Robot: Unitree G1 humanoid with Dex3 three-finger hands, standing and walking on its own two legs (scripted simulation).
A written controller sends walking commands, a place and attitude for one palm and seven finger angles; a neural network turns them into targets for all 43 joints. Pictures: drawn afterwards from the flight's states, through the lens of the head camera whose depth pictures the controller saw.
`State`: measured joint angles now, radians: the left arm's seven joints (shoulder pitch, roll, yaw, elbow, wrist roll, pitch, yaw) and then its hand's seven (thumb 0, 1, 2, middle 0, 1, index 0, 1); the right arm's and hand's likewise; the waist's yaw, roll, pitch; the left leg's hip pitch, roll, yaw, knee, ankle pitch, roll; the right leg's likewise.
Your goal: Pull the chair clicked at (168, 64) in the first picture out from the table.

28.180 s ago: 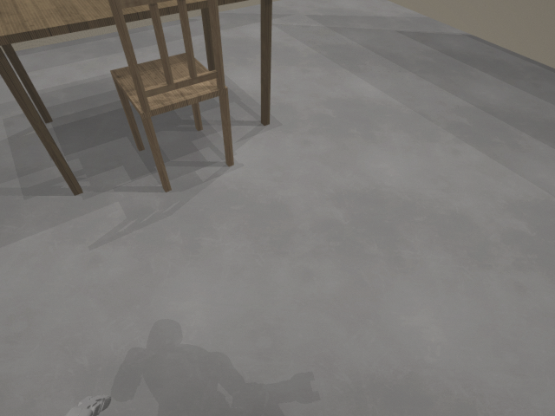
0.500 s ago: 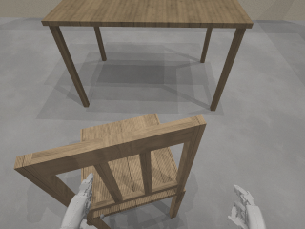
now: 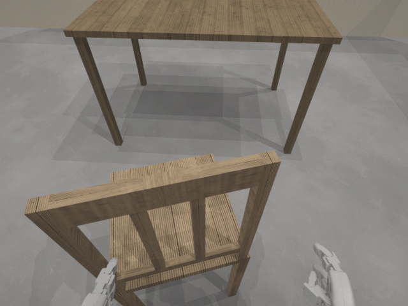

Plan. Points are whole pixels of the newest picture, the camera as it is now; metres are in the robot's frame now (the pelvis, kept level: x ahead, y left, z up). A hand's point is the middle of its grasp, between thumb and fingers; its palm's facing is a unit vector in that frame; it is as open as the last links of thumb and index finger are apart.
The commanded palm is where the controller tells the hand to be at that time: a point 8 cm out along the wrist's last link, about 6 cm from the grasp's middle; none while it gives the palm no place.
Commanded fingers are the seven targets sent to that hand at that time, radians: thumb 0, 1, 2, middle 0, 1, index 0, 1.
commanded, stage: draw the hand back to the body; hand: left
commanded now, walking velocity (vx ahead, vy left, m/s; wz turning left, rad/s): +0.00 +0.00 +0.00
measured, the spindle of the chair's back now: (150, 242) +0.26 +0.13 -0.03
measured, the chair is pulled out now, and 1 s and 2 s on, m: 0.69 0.69 0.69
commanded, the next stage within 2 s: step back with the hand held close in 1.56 s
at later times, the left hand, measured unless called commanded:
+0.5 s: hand (101, 287) +0.15 +0.16 +0.08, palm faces -0.03 -1.00 -0.07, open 17.3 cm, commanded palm +0.11 +0.24 +0.11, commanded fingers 0.00 -0.30 0.32 -0.04 -0.05 -0.04 -0.05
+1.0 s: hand (81, 272) +0.17 +0.20 +0.09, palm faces +0.13 -0.91 -0.40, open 11.3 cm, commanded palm +0.15 +0.27 +0.20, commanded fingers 0.00 0.61 0.76 -0.16 -0.24 -0.16 -0.24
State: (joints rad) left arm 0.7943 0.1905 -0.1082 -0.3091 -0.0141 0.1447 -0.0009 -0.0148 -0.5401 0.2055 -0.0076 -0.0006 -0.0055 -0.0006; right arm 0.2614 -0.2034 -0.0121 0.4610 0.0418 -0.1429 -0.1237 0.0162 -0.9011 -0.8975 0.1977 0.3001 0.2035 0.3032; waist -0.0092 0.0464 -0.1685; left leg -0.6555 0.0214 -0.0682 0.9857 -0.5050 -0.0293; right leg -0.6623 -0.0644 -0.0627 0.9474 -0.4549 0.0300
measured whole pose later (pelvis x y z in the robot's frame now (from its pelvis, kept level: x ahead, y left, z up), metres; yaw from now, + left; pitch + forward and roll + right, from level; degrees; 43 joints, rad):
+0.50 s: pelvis +0.00 +0.00 +0.00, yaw -1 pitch +8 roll -2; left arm 0.76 0.27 0.07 -0.41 -0.26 -0.17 -0.18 -0.02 -0.52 0.22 -0.06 -0.02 -0.03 -0.01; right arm 0.24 -0.17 0.00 0.53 0.09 -0.19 -0.11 0.02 -0.90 -0.90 0.20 0.30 0.20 0.30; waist 0.01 0.06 -0.14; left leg -0.64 0.04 -0.07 1.02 -0.52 -0.03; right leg -0.64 -0.05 -0.06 0.96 -0.46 0.03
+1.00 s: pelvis +0.02 -0.02 +0.05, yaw +0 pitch -2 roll -1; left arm 0.69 0.42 0.06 -0.39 -0.11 0.19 0.11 0.00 0.27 0.60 -0.36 -0.25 -0.25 -0.17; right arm 0.19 -0.20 0.05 0.64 0.04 -0.19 -0.15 0.02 -0.90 -0.90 0.20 0.30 0.20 0.30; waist 0.04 0.06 0.02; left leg -0.19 0.06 -0.06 0.60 -0.38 -0.06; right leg -0.21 -0.03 -0.07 0.59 -0.34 0.00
